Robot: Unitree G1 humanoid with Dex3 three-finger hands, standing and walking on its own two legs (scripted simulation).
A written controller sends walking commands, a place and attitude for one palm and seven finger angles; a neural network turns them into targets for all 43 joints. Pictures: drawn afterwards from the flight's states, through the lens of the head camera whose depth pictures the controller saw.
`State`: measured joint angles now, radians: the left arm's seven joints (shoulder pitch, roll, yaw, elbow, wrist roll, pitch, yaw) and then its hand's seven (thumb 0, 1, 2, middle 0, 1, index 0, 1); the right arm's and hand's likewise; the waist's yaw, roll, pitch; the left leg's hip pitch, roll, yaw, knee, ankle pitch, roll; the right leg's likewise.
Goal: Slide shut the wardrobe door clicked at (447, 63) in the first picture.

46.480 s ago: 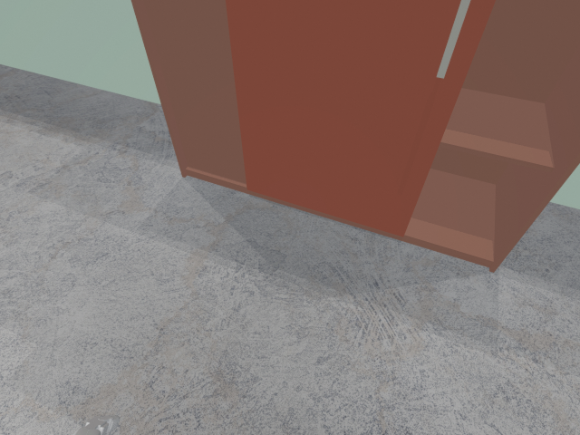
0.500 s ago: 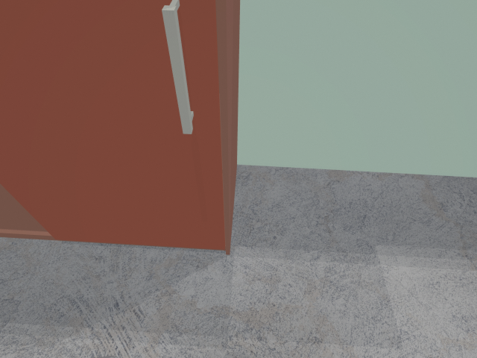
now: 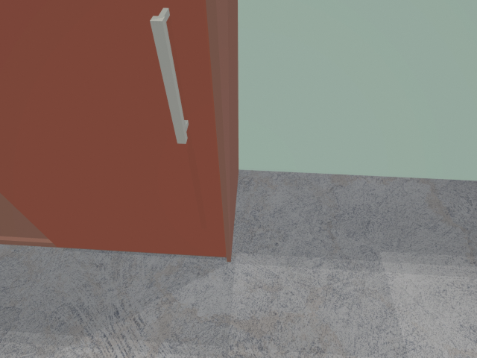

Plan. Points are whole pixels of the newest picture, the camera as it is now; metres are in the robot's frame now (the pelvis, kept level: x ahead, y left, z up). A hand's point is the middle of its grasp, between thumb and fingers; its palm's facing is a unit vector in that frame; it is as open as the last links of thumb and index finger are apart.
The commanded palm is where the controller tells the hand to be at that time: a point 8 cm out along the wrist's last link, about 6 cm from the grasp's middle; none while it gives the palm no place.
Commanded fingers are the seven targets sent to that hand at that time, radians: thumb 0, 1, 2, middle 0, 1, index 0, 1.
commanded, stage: look to check the result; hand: left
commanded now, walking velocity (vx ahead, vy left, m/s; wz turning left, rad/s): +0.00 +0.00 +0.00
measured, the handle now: (174, 84) +0.59 +0.17 +0.15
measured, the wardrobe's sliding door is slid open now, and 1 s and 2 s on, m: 0.00 0.00 0.00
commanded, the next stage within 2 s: stand and wait in 0.04 s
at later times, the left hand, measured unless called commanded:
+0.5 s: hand out of the picture +0.08 +0.22 -0.16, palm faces -0.03 -0.95 -0.30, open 7.4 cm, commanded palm none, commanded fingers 0.00 0.90 0.90 -0.20 -0.30 -0.20 -0.30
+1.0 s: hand out of the picture +0.08 +0.22 -0.16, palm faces -0.03 -0.95 -0.31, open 7.4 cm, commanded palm none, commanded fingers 0.00 0.90 0.90 -0.20 -0.30 -0.20 -0.30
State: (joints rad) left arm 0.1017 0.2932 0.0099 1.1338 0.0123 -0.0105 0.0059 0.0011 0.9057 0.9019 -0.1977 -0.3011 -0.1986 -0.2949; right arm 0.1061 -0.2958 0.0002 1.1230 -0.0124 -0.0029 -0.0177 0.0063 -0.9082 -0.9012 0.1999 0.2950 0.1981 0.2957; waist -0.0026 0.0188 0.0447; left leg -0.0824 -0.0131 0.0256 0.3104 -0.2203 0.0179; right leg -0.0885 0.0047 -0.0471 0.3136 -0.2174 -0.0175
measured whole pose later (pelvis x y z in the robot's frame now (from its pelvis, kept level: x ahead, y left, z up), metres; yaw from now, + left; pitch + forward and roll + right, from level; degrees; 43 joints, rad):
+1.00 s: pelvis -0.01 -0.01 +0.00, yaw -1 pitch -1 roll +0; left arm 0.10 0.30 0.01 1.13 0.01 -0.02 0.00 0.00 0.91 0.90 -0.20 -0.30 -0.20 -0.30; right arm 0.12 -0.31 0.00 1.13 -0.01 0.00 -0.02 0.01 -0.91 -0.90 0.20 0.30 0.20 0.30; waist -0.01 0.01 0.05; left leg -0.07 0.01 0.04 0.29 -0.20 0.00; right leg -0.07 0.03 -0.04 0.28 -0.19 -0.03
